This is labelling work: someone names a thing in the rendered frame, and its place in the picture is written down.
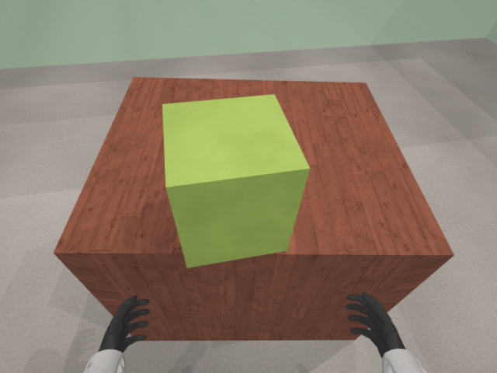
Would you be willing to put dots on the robot left hand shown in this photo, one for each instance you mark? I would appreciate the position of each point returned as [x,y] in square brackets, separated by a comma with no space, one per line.
[118,329]

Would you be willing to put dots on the robot right forearm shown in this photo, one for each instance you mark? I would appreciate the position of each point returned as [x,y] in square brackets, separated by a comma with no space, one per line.
[401,361]

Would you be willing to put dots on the robot left forearm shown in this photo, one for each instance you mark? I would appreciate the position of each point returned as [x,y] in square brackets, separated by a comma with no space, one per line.
[106,361]

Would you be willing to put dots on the robot right hand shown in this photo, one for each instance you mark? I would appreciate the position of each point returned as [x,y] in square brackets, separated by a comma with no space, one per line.
[383,333]

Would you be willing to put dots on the carton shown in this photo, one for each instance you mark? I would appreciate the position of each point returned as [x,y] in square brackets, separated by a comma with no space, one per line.
[235,176]

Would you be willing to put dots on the pedestal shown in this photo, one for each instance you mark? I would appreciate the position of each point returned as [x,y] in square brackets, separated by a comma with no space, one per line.
[363,224]

